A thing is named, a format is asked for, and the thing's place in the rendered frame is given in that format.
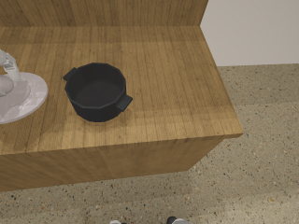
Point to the pot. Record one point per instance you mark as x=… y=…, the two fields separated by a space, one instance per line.
x=97 y=91

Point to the table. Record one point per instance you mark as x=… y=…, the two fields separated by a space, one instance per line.
x=180 y=111

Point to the robot left hand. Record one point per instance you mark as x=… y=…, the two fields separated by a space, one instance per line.
x=9 y=64

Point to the knob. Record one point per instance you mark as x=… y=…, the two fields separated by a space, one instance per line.
x=6 y=84

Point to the lid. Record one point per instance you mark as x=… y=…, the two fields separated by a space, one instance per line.
x=25 y=98

